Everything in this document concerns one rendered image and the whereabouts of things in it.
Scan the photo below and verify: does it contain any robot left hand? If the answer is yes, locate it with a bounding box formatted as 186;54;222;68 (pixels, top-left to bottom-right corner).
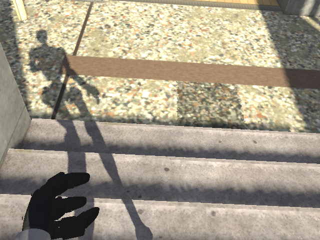
22;172;100;240

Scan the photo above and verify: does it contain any left robot forearm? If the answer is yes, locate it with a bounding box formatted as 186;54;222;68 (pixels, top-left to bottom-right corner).
14;228;51;240

